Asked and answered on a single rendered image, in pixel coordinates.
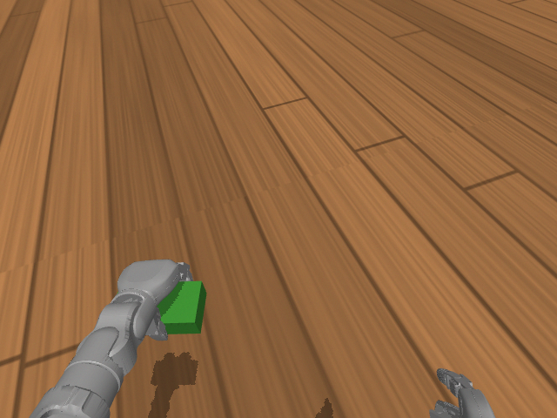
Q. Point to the small box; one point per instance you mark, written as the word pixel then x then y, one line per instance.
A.
pixel 182 310

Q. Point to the left robot hand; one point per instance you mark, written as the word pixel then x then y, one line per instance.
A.
pixel 156 278

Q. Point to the left robot arm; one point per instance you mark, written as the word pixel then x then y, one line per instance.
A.
pixel 92 379

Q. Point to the right robot hand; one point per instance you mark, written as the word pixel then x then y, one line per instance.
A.
pixel 472 402

